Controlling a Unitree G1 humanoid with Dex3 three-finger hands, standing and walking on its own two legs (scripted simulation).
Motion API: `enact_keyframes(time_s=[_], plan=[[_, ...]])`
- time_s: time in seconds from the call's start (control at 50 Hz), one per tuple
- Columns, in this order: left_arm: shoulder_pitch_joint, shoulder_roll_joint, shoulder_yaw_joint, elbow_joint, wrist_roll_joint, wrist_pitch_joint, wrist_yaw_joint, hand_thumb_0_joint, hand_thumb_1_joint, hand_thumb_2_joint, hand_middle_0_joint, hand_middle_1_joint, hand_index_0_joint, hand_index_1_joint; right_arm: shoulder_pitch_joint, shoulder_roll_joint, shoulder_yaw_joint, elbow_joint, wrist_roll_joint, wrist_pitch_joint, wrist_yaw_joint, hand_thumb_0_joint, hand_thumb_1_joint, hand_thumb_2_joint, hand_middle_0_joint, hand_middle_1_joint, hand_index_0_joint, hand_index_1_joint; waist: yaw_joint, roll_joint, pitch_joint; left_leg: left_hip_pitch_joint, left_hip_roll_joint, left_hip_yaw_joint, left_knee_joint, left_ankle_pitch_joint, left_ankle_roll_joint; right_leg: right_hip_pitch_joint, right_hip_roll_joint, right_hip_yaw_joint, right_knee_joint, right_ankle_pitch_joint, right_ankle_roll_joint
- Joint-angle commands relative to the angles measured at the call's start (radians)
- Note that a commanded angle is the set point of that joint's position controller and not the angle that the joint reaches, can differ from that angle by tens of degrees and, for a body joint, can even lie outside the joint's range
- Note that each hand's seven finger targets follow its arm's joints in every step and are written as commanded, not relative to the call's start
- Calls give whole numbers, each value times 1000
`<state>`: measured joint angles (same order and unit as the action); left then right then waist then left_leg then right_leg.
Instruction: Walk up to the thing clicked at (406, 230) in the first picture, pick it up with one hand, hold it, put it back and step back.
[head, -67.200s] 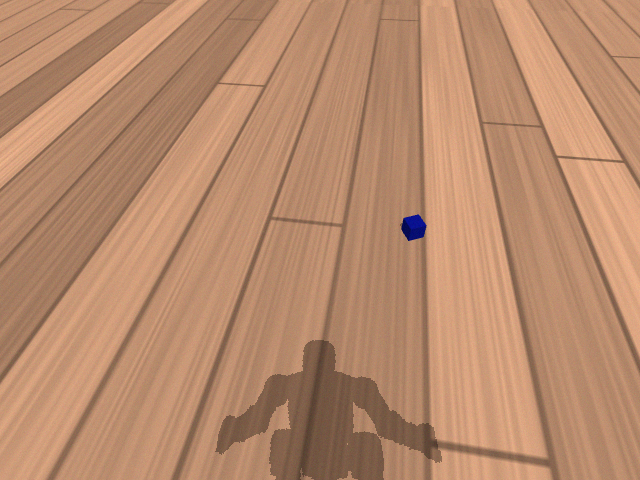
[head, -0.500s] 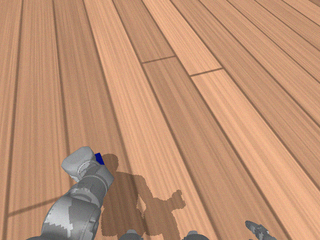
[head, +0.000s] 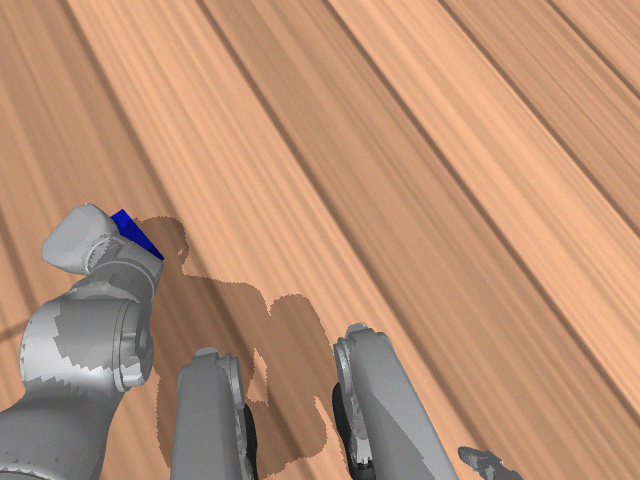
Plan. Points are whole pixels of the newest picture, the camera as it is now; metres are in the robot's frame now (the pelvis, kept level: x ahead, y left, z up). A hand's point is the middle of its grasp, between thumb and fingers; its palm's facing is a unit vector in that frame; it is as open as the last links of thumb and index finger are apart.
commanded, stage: crouch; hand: left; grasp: from above
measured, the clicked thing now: (123, 249) +0.46 +0.24 -0.17
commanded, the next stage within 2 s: lower in 0.98 s
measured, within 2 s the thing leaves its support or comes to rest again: neither
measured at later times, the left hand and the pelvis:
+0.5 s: hand (150, 258) +0.47 +0.23 -0.26, palm faces -0.28 -0.33 -0.90, open 9.5 cm; pelvis -0.01 +0.00 -0.11, yaw -1 degrees
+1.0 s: hand (157, 256) +0.49 +0.24 -0.32, palm faces -0.29 -0.32 -0.90, open 9.6 cm; pelvis -0.01 +0.00 -0.17, yaw -4 degrees
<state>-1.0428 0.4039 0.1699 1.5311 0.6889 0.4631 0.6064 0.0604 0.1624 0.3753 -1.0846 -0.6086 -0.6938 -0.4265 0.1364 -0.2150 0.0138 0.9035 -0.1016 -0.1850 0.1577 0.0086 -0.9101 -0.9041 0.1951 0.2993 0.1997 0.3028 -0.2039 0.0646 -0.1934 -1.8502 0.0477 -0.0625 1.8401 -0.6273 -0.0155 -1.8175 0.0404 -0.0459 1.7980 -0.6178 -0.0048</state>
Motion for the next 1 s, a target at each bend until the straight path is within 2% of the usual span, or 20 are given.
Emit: enact_keyframes(time_s=[0.0,0.06,0.16,0.18,0.2,0.24,0.3,0.34,0.44,0.52,0.56,0.6,0.64,0.68,0.72,0.78,0.84,0.88,0.94,0.98], plan=[[-433,208,-35,-73,47,-24,31,0,552,557,-1014,-600,-1034,-581,165,-213,-57,-20,4,-33,-6,0,-911,-903,199,300,200,300,-69,95,-617,310,-21,30,-97,93,25,265,11,-15,-188,86,-15],[-473,215,-35,-99,53,-38,11,0,541,576,-1017,-615,-1034,-599,180,-222,-61,-18,5,-43,3,0,-914,-905,199,300,200,300,-70,137,-644,307,-19,15,-59,112,22,208,9,-33,-118,130,-18],[-455,259,-27,-90,111,-37,-12,0,519,587,-1013,-603,-1026,-591,209,-249,-57,-27,4,-44,18,0,-919,-907,199,300,199,300,-62,202,-689,317,-20,8,-1,196,13,157,5,-52,-15,223,-25],[-502,257,-30,-138,115,-41,-16,0,529,601,-1023,-605,-1033,-597,210,-249,-61,-30,2,-44,20,0,-917,-907,199,300,199,300,-59,239,-709,319,-19,12,11,207,12,141,7,-52,2,232,-28],[-468,262,-27,-92,119,-38,-17,0,518,586,-1023,-580,-1030,-575,211,-252,-56,-35,0,-42,23,0,-919,-908,199,300,199,300,-60,217,-701,307,-17,11,20,213,10,144,8,-56,21,240,-29],[-503,292,-12,-141,137,-43,-16,0,584,589,-1042,-563,-1050,-558,222,-258,-61,-38,-3,-39,30,0,-909,-903,199,299,199,299,-56,248,-726,316,-18,15,50,248,11,126,7,-55,53,271,-29],[-489,283,-4,-85,153,-43,-5,0,513,564,-1032,-529,-1035,-528,240,-272,-58,-39,-9,-38,34,0,-919,-907,199,300,199,300,-72,246,-669,258,-18,11,79,222,10,62,-1,-58,89,250,-28],[-567,315,8,-149,153,-57,-6,0,537,519,-1037,-516,-1047,-507,243,-273,-59,-34,-17,-40,37,0,-916,-906,199,300,199,300,-85,258,-701,251,-18,12,102,216,16,57,-1,-54,106,248,-27],[-570,328,9,-65,149,-72,-1,0,553,510,-1045,-512,-1056,-502,243,-267,-53,-24,-34,-47,46,0,-913,-904,199,300,199,300,-103,196,-653,118,-24,51,179,143,35,66,10,-40,102,177,-14],[-593,402,37,-15,163,-83,7,0,581,530,-1059,-533,-1072,-520,255,-274,-42,-17,-44,-53,50,0,-914,-904,199,300,199,300,-99,160,-659,37,-30,60,228,118,44,88,14,-28,113,140,-7],[-599,376,22,26,158,-83,-2,0,594,517,-1063,-531,-1079,-515,255,-272,-32,-13,-53,-55,55,0,-913,-903,200,300,200,300,-125,150,-618,19,-27,54,241,107,44,68,19,-38,123,132,-6],[-616,408,26,24,170,-86,-5,0,600,515,-1059,-536,-1078,-518,257,-281,-28,-12,-57,-57,58,0,-914,-903,200,300,200,300,-131,143,-616,4,-27,47,264,110,49,61,22,-42,135,134,-4],[-609,405,26,35,165,-87,-5,0,604,529,-1065,-541,-1082,-523,261,-283,-21,-12,-61,-61,64,0,-915,-903,200,300,200,300,-129,165,-610,2,-25,43,263,115,43,56,22,-53,158,139,-7],[-612,446,43,37,178,-91,-1,0,615,512,-1073,-526,-1089,-509,262,-300,-18,-13,-59,-64,67,0,-915,-903,200,300,200,300,-117,185,-604,-3,-24,33,268,110,41,20,23,-64,179,128,-11],[-610,420,25,59,188,-92,-8,0,632,506,-1080,-533,-1101,-512,263,-294,-6,-17,-64,-63,71,0,-915,-903,200,300,200,300,-141,203,-584,4,-23,26,278,114,39,-2,25,-75,197,138,-14],[-624,464,38,45,196,-99,-12,0,617,537,-1064,-549,-1081,-530,268,-318,-2,-20,-62,-67,75,0,-914,-903,200,300,200,300,-132,218,-567,-12,-23,17,287,101,39,-38,26,-84,217,120,-16],[-620,452,35,45,204,-95,-2,0,655,621,-1068,-632,-1084,-618,283,-321,4,-17,-69,-68,86,0,-911,-900,199,299,199,299,-138,245,-582,20,-20,15,299,135,33,-33,28,-93,240,161,-18],[-621,465,53,52,205,-93,15,0,665,649,-1090,-613,-1097,-608,293,-328,8,-23,-69,-68,91,0,-912,-902,199,299,199,299,-136,258,-587,13,-19,14,308,147,31,-37,28,-97,249,178,-17],[-647,447,49,52,201,-93,23,0,651,671,-1080,-623,-1083,-622,304,-328,9,-10,-79,-71,106,0,-913,-902,199,299,199,299,-159,263,-571,4,-17,10,323,154,32,-48,29,-103,263,190,-15],[-649,461,58,50,192,-94,28,0,644,659,-1079,-617,-1083,-615,302,-332,10,-10,-78,-72,111,0,-916,-903,199,299,199,299,-149,283,-559,11,-16,5,318,147,28,-71,28,-107,271,179,-18]])
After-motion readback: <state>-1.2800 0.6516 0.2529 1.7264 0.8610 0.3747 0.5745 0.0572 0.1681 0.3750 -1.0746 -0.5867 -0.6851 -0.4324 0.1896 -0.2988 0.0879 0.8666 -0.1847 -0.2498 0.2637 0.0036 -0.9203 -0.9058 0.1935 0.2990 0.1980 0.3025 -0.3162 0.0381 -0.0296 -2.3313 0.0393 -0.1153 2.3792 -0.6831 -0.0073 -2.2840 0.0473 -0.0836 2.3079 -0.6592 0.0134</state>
